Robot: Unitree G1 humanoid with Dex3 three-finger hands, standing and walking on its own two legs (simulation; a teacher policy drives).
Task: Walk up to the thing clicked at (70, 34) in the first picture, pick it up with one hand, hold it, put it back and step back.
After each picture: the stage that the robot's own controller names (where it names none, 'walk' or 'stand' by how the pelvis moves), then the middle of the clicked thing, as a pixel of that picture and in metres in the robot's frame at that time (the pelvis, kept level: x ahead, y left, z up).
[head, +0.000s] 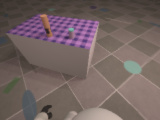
stand; (71, 33) +0.90 +0.28 -0.02
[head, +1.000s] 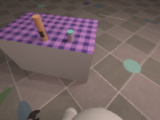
walk; (70, 36) +0.77 +0.23 +0.00
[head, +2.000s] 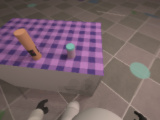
walk; (71, 51) +0.50 +0.20 +0.02
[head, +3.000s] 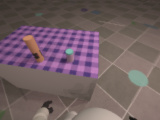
stand; (70, 55) +0.53 +0.22 -0.02
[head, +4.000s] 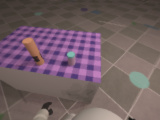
stand; (71, 58) +0.49 +0.19 -0.02
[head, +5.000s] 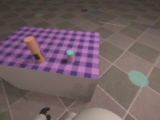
stand; (70, 56) +0.52 +0.21 -0.02
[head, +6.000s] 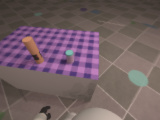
stand; (70, 56) +0.51 +0.21 -0.02
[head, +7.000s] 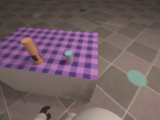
stand; (69, 57) +0.51 +0.22 -0.02
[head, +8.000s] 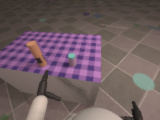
rise first; (72, 59) +0.50 +0.22 -0.02
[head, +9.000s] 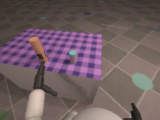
go down; (73, 57) +0.53 +0.21 -0.01
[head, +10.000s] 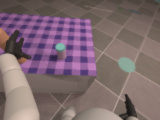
go down; (61, 51) +0.49 +0.21 +0.02
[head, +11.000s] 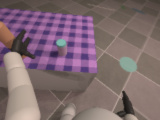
close in; (62, 47) +0.51 +0.20 +0.03
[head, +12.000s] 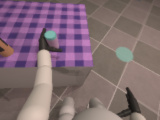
close; (52, 41) +0.52 +0.22 +0.07
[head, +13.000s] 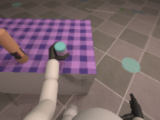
lift; (61, 51) +0.44 +0.19 +0.11
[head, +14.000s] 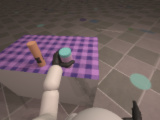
lift; (66, 58) +0.33 +0.17 +0.20
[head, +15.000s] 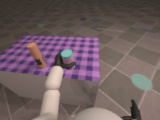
hold; (68, 60) +0.34 +0.16 +0.18
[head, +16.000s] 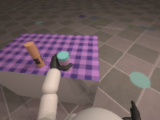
hold; (64, 61) +0.33 +0.18 +0.16
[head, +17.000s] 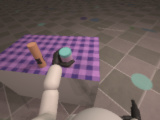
crouch; (66, 58) +0.33 +0.17 +0.19
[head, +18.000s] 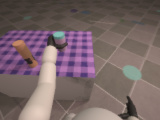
crouch; (60, 42) +0.47 +0.20 +0.20
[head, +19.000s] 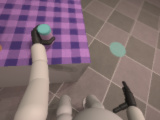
lower; (46, 35) +0.54 +0.22 +0.07
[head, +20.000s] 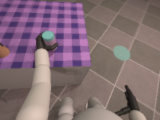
lower; (50, 41) +0.51 +0.22 +0.06
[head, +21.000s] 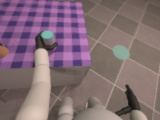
lower; (49, 41) +0.52 +0.22 +0.06
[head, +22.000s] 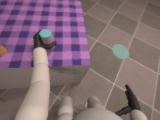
lower; (48, 40) +0.52 +0.23 +0.07
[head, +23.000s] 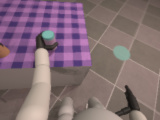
loosen; (50, 41) +0.52 +0.22 +0.07
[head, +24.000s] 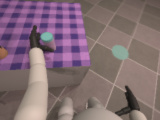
withdraw; (49, 42) +0.51 +0.22 +0.06
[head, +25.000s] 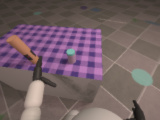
sink last; (71, 56) +0.48 +0.20 +0.02
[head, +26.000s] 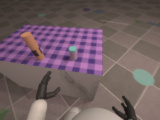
stand; (73, 53) +0.53 +0.21 +0.02
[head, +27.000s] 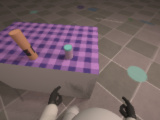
stand; (68, 52) +0.52 +0.21 +0.03
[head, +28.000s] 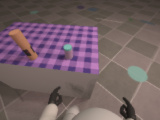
stand; (68, 52) +0.52 +0.21 +0.04
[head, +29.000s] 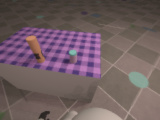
stand; (73, 56) +0.53 +0.19 -0.01
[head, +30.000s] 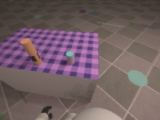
stand; (70, 58) +0.51 +0.21 -0.02
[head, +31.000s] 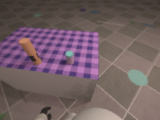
stand; (70, 57) +0.51 +0.21 -0.02
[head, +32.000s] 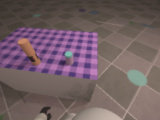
walk; (69, 58) +0.50 +0.21 -0.02
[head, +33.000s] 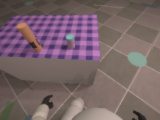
walk; (70, 41) +0.61 +0.22 +0.00
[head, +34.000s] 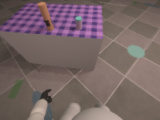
walk; (78, 23) +0.87 +0.18 +0.01
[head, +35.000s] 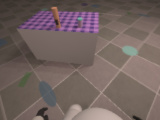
stand; (80, 22) +1.14 +0.26 +0.00
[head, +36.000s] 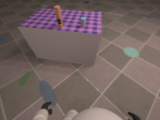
stand; (83, 22) +1.12 +0.19 -0.02
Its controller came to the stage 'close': yes
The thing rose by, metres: 0.21
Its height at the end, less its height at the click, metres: +0.00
